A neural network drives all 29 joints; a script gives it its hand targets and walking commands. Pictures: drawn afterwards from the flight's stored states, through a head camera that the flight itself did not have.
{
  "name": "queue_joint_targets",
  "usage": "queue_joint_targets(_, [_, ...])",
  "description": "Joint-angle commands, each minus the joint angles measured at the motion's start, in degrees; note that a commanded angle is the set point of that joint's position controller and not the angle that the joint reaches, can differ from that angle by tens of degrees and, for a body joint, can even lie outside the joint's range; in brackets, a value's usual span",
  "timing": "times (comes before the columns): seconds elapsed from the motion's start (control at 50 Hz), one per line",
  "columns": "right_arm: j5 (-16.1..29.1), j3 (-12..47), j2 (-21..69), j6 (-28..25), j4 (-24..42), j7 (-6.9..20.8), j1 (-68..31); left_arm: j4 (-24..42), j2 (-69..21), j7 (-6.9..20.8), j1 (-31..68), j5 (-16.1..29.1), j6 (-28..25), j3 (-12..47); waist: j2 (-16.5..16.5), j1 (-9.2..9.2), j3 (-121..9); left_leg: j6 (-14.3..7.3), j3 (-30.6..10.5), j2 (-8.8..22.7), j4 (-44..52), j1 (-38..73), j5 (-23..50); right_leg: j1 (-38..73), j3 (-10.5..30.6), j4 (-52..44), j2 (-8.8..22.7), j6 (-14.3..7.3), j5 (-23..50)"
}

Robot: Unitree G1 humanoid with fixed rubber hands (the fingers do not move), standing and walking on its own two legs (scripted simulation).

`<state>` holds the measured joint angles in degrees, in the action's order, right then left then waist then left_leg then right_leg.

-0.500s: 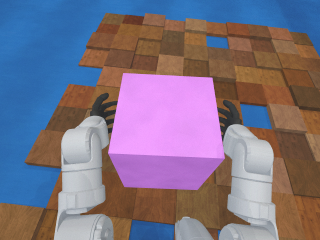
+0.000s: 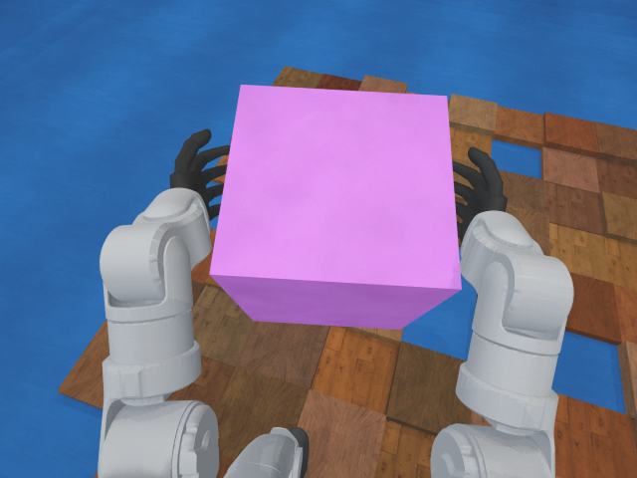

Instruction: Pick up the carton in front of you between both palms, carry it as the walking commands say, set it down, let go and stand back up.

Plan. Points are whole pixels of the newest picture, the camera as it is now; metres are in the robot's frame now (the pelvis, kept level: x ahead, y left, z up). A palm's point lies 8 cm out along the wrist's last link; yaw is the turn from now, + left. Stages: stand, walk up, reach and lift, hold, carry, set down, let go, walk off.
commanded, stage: carry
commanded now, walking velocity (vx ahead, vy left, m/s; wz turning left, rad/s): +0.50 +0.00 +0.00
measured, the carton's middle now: (333, 227) +0.38 +0.05 +0.08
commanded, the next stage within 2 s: none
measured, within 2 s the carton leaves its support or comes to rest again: neither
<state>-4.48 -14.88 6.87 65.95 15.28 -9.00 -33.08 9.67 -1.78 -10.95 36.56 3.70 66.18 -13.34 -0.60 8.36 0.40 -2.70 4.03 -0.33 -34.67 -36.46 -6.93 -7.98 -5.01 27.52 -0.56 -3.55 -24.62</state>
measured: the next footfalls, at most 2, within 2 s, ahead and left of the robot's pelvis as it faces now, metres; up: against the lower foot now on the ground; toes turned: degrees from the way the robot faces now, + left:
left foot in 0.04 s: +0.20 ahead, +0.08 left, +0.00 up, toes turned +3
right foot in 0.54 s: +0.51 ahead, -0.10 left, -0.05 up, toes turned -5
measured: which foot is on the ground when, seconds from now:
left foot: up 0.00-0.02, down 0.04-0.56, up 0.58-0.96, down 0.98-1.00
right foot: down 0.00-0.04, up 0.06-0.52, down 0.54-0.98, up 1.00-1.00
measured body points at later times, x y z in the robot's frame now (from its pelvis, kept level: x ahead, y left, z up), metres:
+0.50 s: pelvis +0.32 -0.01 -0.02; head +0.36 -0.01 +0.43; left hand +0.71 +0.12 +0.14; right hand +0.69 -0.19 +0.14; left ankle +0.16 +0.08 -0.73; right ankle +0.47 -0.10 -0.74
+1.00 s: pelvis +0.64 -0.05 -0.06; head +0.70 -0.05 +0.39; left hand +1.01 +0.10 +0.03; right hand +1.00 -0.21 +0.03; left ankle +0.81 +0.02 -0.75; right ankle +0.48 -0.10 -0.75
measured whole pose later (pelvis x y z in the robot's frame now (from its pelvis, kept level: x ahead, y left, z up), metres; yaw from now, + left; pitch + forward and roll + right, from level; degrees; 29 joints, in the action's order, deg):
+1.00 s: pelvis +0.64 -0.05 -0.06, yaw -1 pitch +4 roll +2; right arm -3.3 -13.0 7.5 60.5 7.1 -9.3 -27.5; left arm 5.3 -4.0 -8.4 28.4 0.3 61.1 -13.9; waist -1.8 0.2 2.9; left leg -2.4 9.2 -2.7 -38.9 -38.7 -5.3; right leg -9.9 -4.0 44.3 -1.6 -3.2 -24.9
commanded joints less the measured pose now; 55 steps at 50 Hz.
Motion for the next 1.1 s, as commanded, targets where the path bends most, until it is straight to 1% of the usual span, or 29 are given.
queue_joint_targets(0.0, [9.9, 30.7, 29.4, 3.0, -2.8, 1.8, -31.7, 2.8, -45.7, 9.1, 40.3, 21.2, 2.3, 41.1, -1.7, -11.81, -30.8, -0.8, 4.0, -1.9, 5.9, 40.2, 3.0, -5.6, 0.6, 16.1, 6.1, -1.1, 38.0])
queue_joint_targets(0.02, [10.8, 30.3, 28.9, 4.2, -3.2, 1.8, -33.2, 1.5, -44.5, 8.4, 40.8, 19.7, 3.3, 39.0, 4.8, -12.53, -30.7, -1.4, -10.1, 8.4, 5.0, 49.4, 3.2, -17.1, 2.5, 27.8, 3.0, 0.7, 8.2])
queue_joint_targets(0.04, [11.5, 29.3, 27.2, 5.3, -5.5, 1.4, -34.3, -1.3, -43.2, 7.4, 39.2, 18.0, 4.8, 36.0, 14.4, -11.6, -34.3, -9.9, -38.2, 22.6, 9.6, 57.3, 4.8, -31.8, 4.9, 43.9, -3.8, 2.6, -6.8])
queue_joint_targets(0.06, [13.5, 30.0, 28.7, 6.1, -5.9, 1.3, -35.3, -2.0, -41.1, 6.3, 39.3, 16.0, 5.9, 33.3, 13.6, -12.14, -34.7, -13.9, -42.4, 22.3, 11.1, 55.6, -1.9, -35.7, 8.9, 51.2, -1.8, 1.1, -6.0])
queue_joint_targets(0.1, [18.8, 32.5, 34.2, 7.1, -3.7, 2.8, -44.0, -1.8, -42.6, 5.3, 42.3, 13.7, 7.5, 30.8, 5.4, -11.58, -28.8, -12.4, -31.8, 18.2, 10.2, 46.6, 7.9, -37.5, 7.9, 50.6, 0.7, 1.3, -1.5])
queue_joint_targets(0.12, [21.5, 33.9, 37.9, 7.2, -2.9, 3.7, -47.8, -1.9, -43.6, 5.1, 43.0, 12.2, 7.9, 29.7, 4.2, -10.92, -28.1, -10.9, -28.0, 16.7, 10.7, 43.4, 11.8, -36.1, 7.8, 46.6, 2.3, 1.5, 0.9])
queue_joint_targets(0.16, [25.6, 36.1, 43.5, 7.3, -2.7, 5.3, -53.6, -2.4, -45.5, 4.9, 43.9, 9.2, 7.9, 28.5, 5.2, -10.14, -27.6, -9.0, -22.8, 15.4, 12.9, 39.5, 13.6, -32.7, 7.0, 39.1, 3.6, 2.1, 3.3])
queue_joint_targets(0.2, [26.8, 36.7, 46.9, 7.2, -4.0, 6.3, -54.9, -4.2, -46.8, 4.9, 43.2, 7.1, 7.6, 27.7, 5.2, -10.7, -28.2, -9.9, -19.7, 15.0, 13.3, 40.7, 17.1, -33.0, 5.6, 34.2, 3.6, 2.4, 4.5])
queue_joint_targets(0.34, [26.7, 36.9, 50.8, 5.3, -5.9, 7.2, -54.6, -4.0, -49.1, 5.2, 42.9, 5.1, 5.8, 29.3, 6.7, -12.54, -26.7, -7.5, -7.8, 10.3, 11.6, 45.6, 30.0, -30.0, 0.8, 10.7, 1.0, 1.2, 22.2])
queue_joint_targets(0.42, [24.0, 36.4, 48.5, 4.8, -8.1, 6.6, -50.3, -4.4, -48.3, 6.0, 41.6, 5.7, 5.6, 30.3, 5.7, -14.0, -24.9, -6.5, -6.4, 9.7, 4.9, 51.4, 25.1, -30.3, 2.0, 0.6, 1.9, -0.3, 34.9])
queue_joint_targets(0.46, [22.8, 36.1, 47.8, 4.8, -9.8, 6.4, -48.1, -5.5, -47.4, 6.6, 40.3, 6.1, 5.8, 30.0, 6.7, -12.1, -25.7, -5.1, -5.2, 9.1, -1.3, 49.3, 31.0, -21.1, 0.4, -4.0, 1.1, -1.9, 34.8])
queue_joint_targets(0.5, [22.0, 35.5, 47.4, 4.8, -11.6, 6.3, -46.5, -7.4, -47.1, 7.2, 38.8, 6.1, 5.7, 29.3, 3.7, -7.28, -29.7, -1.9, -0.8, 6.9, -17.1, 39.1, 30.9, 0.0, -3.8, -6.7, -0.6, -2.1, 33.5])
queue_joint_targets(0.52, [21.4, 35.1, 47.2, 4.7, -12.2, 6.2, -46.9, -8.5, -47.2, 7.7, 37.3, 5.7, 5.6, 28.8, -1.7, -6.09, -31.6, 0.1, -0.1, 5.1, -27.8, 23.8, 9.6, 15.2, 2.0, -0.2, 6.3, -0.9, 41.7])
queue_joint_targets(0.54, [20.4, 34.7, 48.0, 4.9, -14.2, 6.1, -46.1, -11.6, -46.5, 7.8, 35.9, 5.4, 5.5, 27.8, -11.4, -7.3, -33.6, 1.7, -0.6, 0.5, -36.3, 6.4, -26.5, 28.7, 17.5, 9.6, 18.5, -3.2, 64.1])
queue_joint_targets(0.56, [20.0, 34.4, 47.9, 5.1, -15.7, 5.7, -46.2, -13.0, -45.9, 7.7, 36.7, 5.7, 5.3, 27.9, -17.0, -4.79, -37.3, 2.4, -3.2, -3.6, -48.3, -4.3, -28.1, 35.8, 30.9, 5.7, 23.0, -12.2, 53.8])
queue_joint_targets(0.58, [19.3, 34.3, 48.8, 4.8, -15.6, 5.4, -45.6, -12.1, -48.2, 7.9, 36.2, 6.9, 4.8, 28.4, -15.8, -4.3, -36.2, 1.9, -4.1, -2.2, -51.1, -10.2, -25.4, 33.3, 36.1, -0.5, 23.0, -13.7, 35.4])
queue_joint_targets(0.6, [18.7, 34.1, 50.7, 4.2, -15.1, 5.3, -46.6, -10.2, -51.6, 8.5, 38.4, 8.5, 4.1, 29.7, -10.0, -4.62, -32.4, 1.6, -4.6, -0.7, -51.2, -11.8, -22.6, 28.1, 33.7, -2.5, 20.2, -12.2, 28.9])
queue_joint_targets(0.62, [18.3, 34.2, 52.4, 3.3, -14.3, 5.3, -46.3, -8.1, -55.1, 9.2, 41.2, 10.3, 3.3, 31.6, -5.0, -5.22, -30.3, 1.5, -4.5, 0.6, -50.1, -12.4, -21.1, 23.6, 30.1, -2.7, 18.9, -10.7, 30.8])
queue_joint_targets(0.66, [17.4, 35.4, 55.4, 1.3, -13.3, 5.4, -45.8, -4.8, -60.9, 10.3, 45.4, 13.5, 1.1, 35.7, -2.7, -5.51, -30.3, 1.0, -4.3, 2.5, -47.8, -11.1, -18.0, 17.9, 25.0, -2.9, 17.4, -9.6, 32.1])
queue_joint_targets(0.78, [14.5, 38.7, 54.3, -4.5, -10.4, 4.9, -36.3, -0.8, -61.4, 11.5, 39.1, 14.9, -4.2, 41.1, -4.0, -4.38, -30.0, 0.4, -0.2, 3.0, -46.7, -23.8, -14.9, 21.3, 17.5, 0.3, 12.7, -9.6, 41.7])
queue_joint_targets(0.88, [15.4, 41.9, 50.3, -6.3, -5.8, 5.0, -33.2, 2.9, -57.3, 11.1, 34.9, 15.8, -6.0, 43.5, -4.8, -4.32, -25.7, -0.5, 6.0, -1.6, -16.2, -8.0, -1.7, 14.4, 7.5, 0.7, 7.5, -5.5, 61.7])
queue_joint_targets(0.92, [15.8, 42.3, 48.4, -6.1, -3.9, 5.0, -31.4, 3.0, -55.3, 10.6, 31.3, 15.6, -6.1, 43.5, -7.9, -7.43, -28.9, -1.4, 10.0, -6.6, -5.3, 11.1, 5.5, 9.6, 2.9, 8.1, 7.2, -2.8, 76.1])
queue_joint_targets(0.94, [16.2, 42.6, 47.6, -5.9, -3.2, 5.1, -30.6, 3.0, -54.3, 10.4, 30.4, 15.0, -6.1, 43.2, -8.2, -10.75, -31.5, -1.6, 9.2, -6.1, 1.6, 21.3, 12.7, 7.8, 1.2, 15.3, 7.5, -0.8, 76.8])
queue_joint_targets(0.96, [16.5, 42.7, 46.9, -5.6, -2.9, 5.4, -29.5, 2.6, -52.9, 10.1, 29.5, 13.9, -6.0, 42.6, -5.2, -14.31, -34.1, -2.1, 7.1, -2.8, 11.3, 32.9, 24.0, 4.2, -0.3, 23.7, 6.6, 1.6, 66.4])
queue_joint_targets(0.98, [16.9, 42.4, 46.2, -5.4, -3.1, 5.4, -29.3, 2.2, -52.7, 9.7, 28.0, 12.4, -5.6, 41.7, 7.8, -13.32, -40.8, -12.2, -14.8, 17.0, 1.2, 56.9, 65.0, -16.5, 2.8, 42.9, 0.4, 6.4, 12.9])
queue_joint_targets(1.0, [17.2, 43.1, 45.8, -5.2, -6.9, 5.2, -23.5, 1.2, -50.5, 9.4, 22.7, 11.6, -4.6, 40.1, 17.1, -14.29, -49.4, -21.7, -33.2, 24.4, 1.7, 65.8, 69.5, -27.8, 8.1, 58.3, -6.7, 7.3, -9.4])
queue_joint_targets(1.02, [18.9, 43.9, 47.6, -5.0, -5.4, 5.4, -23.1, 2.2, -50.1, 9.0, 22.6, 10.6, -4.3, 39.8, 12.1, -13.44, -48.7, -19.9, -31.1, 21.9, 3.1, 62.4, 56.6, -29.9, 12.0, 59.4, -3.1, 5.3, -6.9])
queue_joint_targets(1.04, [20.6, 45.0, 49.5, -4.9, -2.5, 5.8, -27.0, 3.7, -50.6, 8.8, 24.0, 10.3, -4.2, 38.3, 6.1, -12.68, -44.7, -16.9, -28.4, 19.9, 4.8, 57.2, 44.6, -31.0, 11.4, 55.7, -0.5, 4.2, -5.7])
queue_joint_targets(1.08, [23.9, 47.9, 51.9, -4.8, 0.3, 6.8, -33.4, 4.5, -50.2, 8.9, 25.8, 9.2, -4.1, 37.4, 0.5, -11.46, -35.9, -11.8, -22.5, 17.3, 9.0, 48.1, 35.8, -29.1, 9.8, 38.9, 1.8, 4.0, -4.5])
